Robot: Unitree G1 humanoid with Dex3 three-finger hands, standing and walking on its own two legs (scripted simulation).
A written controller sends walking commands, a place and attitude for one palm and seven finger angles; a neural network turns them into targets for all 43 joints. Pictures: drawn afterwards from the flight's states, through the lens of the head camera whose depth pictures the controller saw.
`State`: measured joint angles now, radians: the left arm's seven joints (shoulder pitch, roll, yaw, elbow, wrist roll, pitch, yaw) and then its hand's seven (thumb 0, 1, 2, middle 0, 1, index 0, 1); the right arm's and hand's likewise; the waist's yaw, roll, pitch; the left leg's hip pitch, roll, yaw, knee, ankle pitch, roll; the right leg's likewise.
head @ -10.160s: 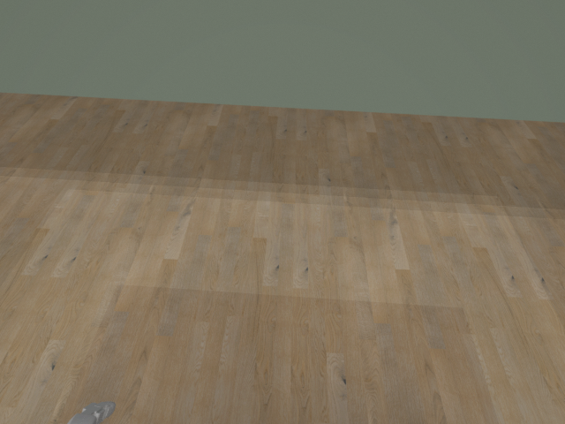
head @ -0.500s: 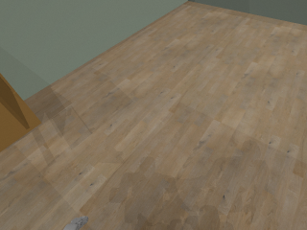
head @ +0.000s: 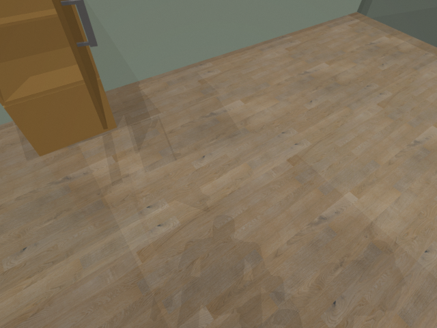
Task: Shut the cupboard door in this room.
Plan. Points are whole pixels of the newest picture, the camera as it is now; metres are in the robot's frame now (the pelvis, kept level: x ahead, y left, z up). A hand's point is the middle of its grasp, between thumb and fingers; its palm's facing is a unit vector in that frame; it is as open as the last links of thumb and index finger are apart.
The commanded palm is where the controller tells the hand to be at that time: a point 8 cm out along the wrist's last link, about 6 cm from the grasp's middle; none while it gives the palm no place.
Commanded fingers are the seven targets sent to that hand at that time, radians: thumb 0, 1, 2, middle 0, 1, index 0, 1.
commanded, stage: turn or walk to find it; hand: left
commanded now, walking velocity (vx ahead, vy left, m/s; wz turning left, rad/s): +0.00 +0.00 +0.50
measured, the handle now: (79, 24) +0.94 +0.57 +0.06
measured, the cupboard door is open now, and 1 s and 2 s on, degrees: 78 78 78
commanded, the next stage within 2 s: stand and wait in 0.54 s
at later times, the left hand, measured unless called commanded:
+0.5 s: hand out of the picture +0.01 +0.18 -0.13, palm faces +0.23 -0.93 -0.30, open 7.3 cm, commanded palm none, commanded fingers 0.00 0.90 0.90 -0.20 -0.30 -0.20 -0.30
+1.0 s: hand out of the picture -0.15 +0.18 -0.17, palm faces +0.37 -0.91 -0.20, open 7.4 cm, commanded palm none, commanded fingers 0.00 0.90 0.90 -0.20 -0.30 -0.20 -0.30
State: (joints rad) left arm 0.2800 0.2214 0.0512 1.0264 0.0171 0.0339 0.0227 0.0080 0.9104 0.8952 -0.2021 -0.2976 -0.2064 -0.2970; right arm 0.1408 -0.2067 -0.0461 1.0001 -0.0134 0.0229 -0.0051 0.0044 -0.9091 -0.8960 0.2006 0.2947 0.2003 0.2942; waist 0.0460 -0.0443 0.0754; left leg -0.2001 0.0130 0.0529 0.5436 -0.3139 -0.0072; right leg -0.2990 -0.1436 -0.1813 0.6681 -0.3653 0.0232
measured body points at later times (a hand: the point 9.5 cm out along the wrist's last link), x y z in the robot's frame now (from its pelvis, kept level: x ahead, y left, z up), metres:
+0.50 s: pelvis -0.04 -0.04 +0.01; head -0.02 -0.07 +0.45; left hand +0.00 +0.23 -0.11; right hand +0.04 -0.28 -0.16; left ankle -0.07 +0.11 -0.66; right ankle -0.01 -0.13 -0.73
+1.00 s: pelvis -0.08 +0.00 +0.01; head -0.08 +0.02 +0.46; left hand -0.17 +0.23 -0.15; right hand +0.07 -0.19 -0.13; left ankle -0.13 +0.10 -0.73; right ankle -0.05 -0.14 -0.69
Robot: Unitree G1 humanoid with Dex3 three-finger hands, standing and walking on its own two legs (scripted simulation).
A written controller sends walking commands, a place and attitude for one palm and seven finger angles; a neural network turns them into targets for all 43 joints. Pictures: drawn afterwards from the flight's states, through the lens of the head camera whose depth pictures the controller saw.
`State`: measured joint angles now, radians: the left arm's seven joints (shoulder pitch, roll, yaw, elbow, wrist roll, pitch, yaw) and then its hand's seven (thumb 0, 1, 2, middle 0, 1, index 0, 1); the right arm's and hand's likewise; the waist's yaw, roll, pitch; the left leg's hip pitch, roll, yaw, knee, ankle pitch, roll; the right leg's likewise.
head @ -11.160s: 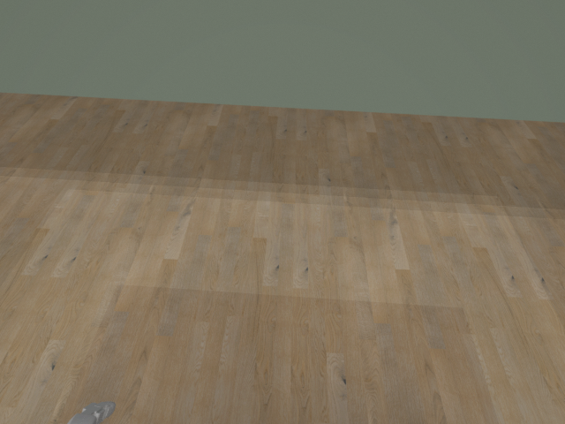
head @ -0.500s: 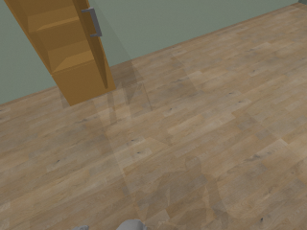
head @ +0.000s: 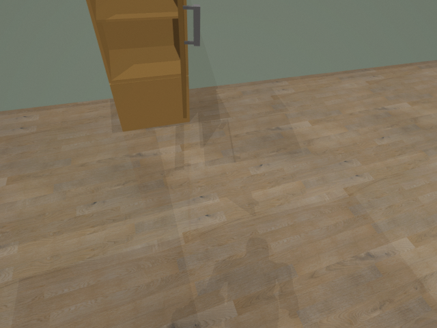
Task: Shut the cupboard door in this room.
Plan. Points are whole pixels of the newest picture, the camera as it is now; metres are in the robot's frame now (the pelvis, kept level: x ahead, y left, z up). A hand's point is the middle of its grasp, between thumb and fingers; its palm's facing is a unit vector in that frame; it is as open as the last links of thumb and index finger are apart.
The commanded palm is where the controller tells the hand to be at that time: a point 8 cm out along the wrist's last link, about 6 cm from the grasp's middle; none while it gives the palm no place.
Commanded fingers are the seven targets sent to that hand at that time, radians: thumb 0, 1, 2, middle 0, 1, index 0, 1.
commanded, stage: stand and wait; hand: left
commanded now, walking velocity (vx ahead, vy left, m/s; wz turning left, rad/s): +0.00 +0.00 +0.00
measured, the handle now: (191, 26) +1.14 +0.21 +0.05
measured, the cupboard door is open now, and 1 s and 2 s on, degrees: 78 78 78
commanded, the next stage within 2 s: look at it before walking up in 0.62 s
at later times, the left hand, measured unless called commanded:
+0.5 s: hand out of the picture -0.02 +0.14 -0.17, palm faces +0.01 -0.98 -0.18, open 7.3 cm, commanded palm none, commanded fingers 0.00 0.90 0.90 -0.20 -0.30 -0.20 -0.30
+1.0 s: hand out of the picture -0.05 +0.13 -0.18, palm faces +0.03 -0.99 -0.16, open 7.3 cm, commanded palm none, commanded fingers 0.00 0.90 0.90 -0.20 -0.30 -0.20 -0.30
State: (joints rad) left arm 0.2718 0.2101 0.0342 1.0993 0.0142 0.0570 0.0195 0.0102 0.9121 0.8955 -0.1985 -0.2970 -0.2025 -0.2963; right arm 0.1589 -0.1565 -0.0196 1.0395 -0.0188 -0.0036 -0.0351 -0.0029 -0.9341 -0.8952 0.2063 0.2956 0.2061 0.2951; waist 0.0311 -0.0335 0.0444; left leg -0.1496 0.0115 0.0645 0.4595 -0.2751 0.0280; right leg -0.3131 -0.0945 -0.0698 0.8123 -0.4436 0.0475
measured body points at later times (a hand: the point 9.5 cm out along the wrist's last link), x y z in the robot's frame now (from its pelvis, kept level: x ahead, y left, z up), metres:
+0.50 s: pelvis -0.02 -0.03 +0.00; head -0.02 -0.03 +0.45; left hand -0.02 +0.19 -0.16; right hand -0.07 -0.24 -0.16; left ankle -0.02 +0.10 -0.74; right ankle -0.01 -0.14 -0.74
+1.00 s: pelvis -0.03 -0.03 +0.00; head -0.04 -0.03 +0.45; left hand -0.05 +0.18 -0.16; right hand -0.05 -0.23 -0.17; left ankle -0.02 +0.10 -0.74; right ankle -0.01 -0.14 -0.74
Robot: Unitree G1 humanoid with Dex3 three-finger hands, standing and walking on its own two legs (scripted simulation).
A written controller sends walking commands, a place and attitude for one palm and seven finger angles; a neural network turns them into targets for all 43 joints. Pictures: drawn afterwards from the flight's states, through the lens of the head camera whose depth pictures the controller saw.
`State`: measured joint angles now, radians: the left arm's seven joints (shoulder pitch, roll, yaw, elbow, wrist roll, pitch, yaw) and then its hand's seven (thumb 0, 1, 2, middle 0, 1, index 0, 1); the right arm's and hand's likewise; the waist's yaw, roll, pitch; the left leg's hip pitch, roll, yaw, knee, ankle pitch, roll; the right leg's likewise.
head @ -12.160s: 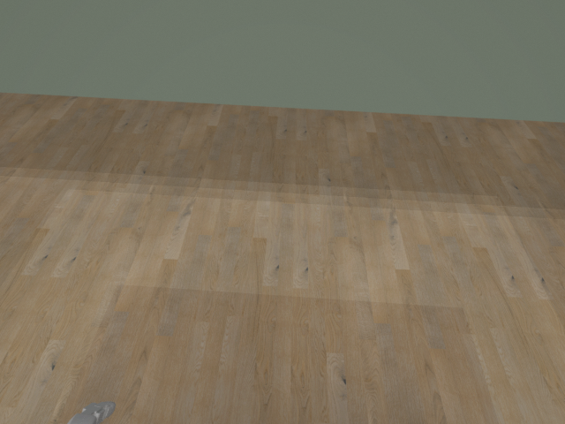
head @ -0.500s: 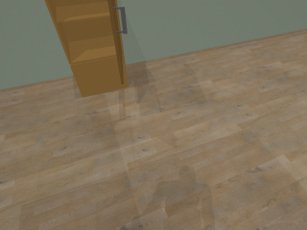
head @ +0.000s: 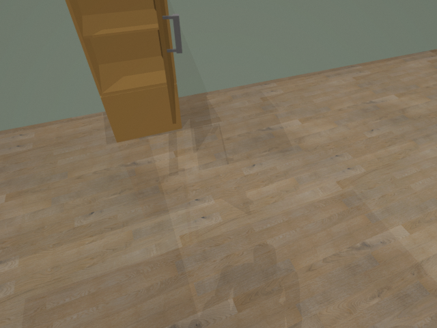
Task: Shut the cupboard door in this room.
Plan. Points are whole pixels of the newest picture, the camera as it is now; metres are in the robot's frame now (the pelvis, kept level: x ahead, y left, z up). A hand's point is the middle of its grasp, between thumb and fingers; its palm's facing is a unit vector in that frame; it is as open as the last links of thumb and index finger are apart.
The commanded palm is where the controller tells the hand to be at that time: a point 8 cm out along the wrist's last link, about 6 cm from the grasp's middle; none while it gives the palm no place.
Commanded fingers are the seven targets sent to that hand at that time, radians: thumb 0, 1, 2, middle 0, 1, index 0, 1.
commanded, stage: look at it before walking up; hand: left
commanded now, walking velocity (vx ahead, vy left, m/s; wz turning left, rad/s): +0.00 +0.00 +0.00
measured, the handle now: (172, 34) +1.17 +0.26 +0.05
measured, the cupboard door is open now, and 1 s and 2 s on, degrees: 78 78 78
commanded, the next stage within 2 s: walk around to get in front in 0.18 s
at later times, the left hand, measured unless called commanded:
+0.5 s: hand out of the picture -0.01 +0.18 -0.18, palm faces -0.01 -0.98 -0.19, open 7.4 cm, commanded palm none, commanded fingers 0.00 0.90 0.90 -0.20 -0.30 -0.20 -0.30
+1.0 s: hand out of the picture +0.08 +0.16 -0.16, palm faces -0.20 -0.95 -0.24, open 7.4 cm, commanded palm none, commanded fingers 0.00 0.90 0.90 -0.20 -0.30 -0.20 -0.30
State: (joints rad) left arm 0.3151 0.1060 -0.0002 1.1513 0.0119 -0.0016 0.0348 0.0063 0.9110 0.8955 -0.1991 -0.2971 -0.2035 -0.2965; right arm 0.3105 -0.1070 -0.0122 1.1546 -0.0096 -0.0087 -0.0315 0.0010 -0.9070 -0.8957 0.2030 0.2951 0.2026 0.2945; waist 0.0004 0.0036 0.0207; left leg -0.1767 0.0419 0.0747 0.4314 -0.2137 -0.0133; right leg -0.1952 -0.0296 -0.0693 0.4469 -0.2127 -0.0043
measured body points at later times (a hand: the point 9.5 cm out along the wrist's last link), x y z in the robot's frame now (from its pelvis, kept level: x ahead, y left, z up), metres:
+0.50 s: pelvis -0.01 +0.01 -0.01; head +0.02 +0.00 +0.44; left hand -0.01 +0.23 -0.17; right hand -0.02 -0.21 -0.17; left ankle +0.01 +0.13 -0.74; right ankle +0.02 -0.11 -0.74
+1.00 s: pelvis +0.00 -0.02 +0.00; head +0.04 -0.05 +0.45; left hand +0.09 +0.21 -0.14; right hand +0.06 -0.30 -0.14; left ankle +0.02 +0.15 -0.66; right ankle +0.00 -0.10 -0.74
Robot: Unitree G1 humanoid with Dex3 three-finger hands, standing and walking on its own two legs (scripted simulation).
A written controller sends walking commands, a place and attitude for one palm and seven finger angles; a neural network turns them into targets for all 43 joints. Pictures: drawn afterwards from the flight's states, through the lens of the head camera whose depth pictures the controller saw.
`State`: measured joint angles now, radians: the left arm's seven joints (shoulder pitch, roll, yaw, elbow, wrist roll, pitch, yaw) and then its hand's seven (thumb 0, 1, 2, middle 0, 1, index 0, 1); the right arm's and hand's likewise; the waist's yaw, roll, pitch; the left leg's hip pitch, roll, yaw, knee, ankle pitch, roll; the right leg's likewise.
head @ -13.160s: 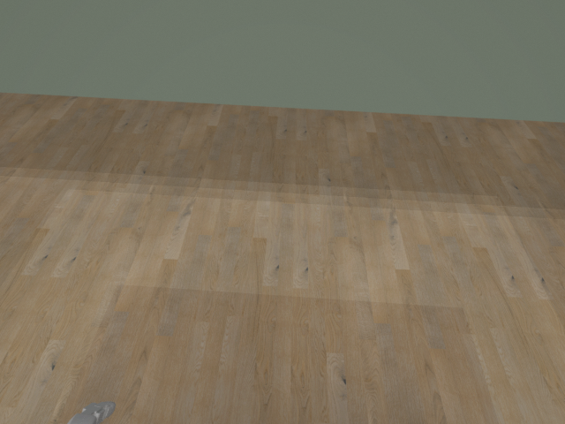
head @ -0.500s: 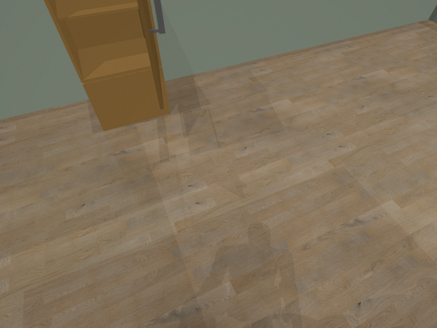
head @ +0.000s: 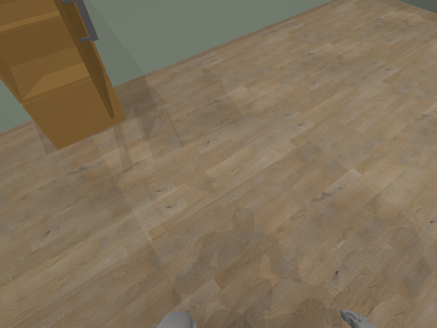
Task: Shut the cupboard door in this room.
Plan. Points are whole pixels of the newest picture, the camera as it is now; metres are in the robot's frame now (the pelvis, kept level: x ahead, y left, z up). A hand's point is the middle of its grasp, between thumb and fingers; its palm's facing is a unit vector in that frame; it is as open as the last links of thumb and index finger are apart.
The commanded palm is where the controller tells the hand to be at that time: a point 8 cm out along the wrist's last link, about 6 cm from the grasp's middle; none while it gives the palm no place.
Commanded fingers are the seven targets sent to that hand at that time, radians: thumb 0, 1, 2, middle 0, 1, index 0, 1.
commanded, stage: walk around to get in front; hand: left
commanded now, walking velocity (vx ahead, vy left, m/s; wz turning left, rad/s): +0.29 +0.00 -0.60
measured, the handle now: (80, 20) +1.02 +0.62 +0.05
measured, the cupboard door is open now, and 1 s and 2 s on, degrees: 78 78 78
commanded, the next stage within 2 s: none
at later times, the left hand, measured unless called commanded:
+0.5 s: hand (125, 267) +0.25 +0.26 -0.17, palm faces -0.26 -0.94 -0.22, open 7.4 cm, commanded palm none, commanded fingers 0.00 0.90 0.90 -0.20 -0.30 -0.20 -0.30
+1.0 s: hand (215, 190) +0.47 +0.07 -0.16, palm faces -0.48 -0.84 -0.26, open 7.1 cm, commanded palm none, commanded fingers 0.00 0.90 0.90 -0.20 -0.30 -0.20 -0.30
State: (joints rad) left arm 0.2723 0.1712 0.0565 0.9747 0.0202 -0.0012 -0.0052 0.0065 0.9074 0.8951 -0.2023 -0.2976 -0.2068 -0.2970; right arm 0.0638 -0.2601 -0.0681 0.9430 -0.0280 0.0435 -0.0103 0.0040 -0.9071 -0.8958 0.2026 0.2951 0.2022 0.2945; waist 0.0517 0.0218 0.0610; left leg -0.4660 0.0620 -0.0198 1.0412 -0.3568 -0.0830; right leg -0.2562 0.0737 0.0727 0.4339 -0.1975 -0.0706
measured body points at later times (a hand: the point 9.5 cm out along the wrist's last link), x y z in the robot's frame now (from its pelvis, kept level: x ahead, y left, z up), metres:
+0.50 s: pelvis +0.12 +0.07 +0.00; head +0.14 +0.09 +0.45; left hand +0.26 +0.31 -0.15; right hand +0.01 -0.15 -0.13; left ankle +0.05 +0.17 -0.74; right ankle +0.10 -0.09 -0.62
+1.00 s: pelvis +0.31 -0.07 -0.01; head +0.33 -0.10 +0.44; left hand +0.50 +0.11 -0.14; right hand +0.23 -0.28 -0.17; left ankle +0.44 +0.07 -0.66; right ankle +0.26 -0.10 -0.74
